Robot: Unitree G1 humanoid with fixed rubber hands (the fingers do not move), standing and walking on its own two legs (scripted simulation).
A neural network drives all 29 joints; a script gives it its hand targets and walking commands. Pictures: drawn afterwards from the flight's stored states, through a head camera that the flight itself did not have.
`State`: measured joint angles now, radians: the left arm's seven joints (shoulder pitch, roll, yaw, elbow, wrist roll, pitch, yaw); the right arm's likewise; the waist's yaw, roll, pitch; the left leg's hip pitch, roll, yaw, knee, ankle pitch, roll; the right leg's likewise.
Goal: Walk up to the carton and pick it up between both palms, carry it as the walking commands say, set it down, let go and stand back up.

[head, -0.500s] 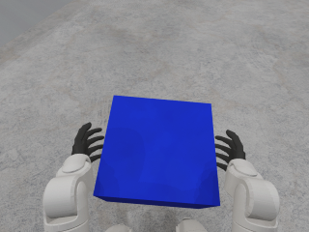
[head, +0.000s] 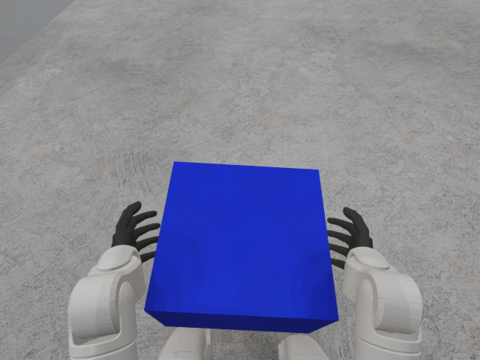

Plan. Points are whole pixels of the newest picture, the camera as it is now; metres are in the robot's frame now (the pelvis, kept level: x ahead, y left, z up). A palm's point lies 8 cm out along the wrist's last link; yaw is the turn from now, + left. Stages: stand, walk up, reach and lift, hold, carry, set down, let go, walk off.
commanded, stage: carry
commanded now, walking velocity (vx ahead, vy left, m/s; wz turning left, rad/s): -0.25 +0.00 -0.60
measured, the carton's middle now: (241, 248) +0.30 +0.00 +0.00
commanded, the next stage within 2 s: none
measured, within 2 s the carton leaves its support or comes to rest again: neither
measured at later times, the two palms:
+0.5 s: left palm out of the picture +0.01 +0.07 +0.13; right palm out of the picture -0.05 -0.25 +0.10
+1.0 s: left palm out of the picture -0.21 +0.12 +0.13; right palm out of the picture -0.27 -0.21 +0.12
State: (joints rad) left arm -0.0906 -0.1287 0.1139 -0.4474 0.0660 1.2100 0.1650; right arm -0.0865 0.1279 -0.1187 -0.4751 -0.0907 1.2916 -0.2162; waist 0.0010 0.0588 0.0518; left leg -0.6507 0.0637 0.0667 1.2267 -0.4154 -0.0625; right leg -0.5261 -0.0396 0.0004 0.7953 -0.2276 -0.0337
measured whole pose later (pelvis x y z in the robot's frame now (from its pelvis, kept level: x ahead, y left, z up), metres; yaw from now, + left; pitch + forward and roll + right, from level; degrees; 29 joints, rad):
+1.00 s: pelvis -0.48 +0.00 +0.02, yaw -14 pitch +1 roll -1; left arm -0.09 -0.13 0.10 -0.51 0.09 1.23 0.21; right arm -0.08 0.13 -0.12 -0.44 -0.06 1.21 -0.20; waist 0.04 0.00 -0.09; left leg -0.49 0.05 0.13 0.58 -0.11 0.07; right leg -0.37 0.02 -0.02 0.82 -0.41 -0.05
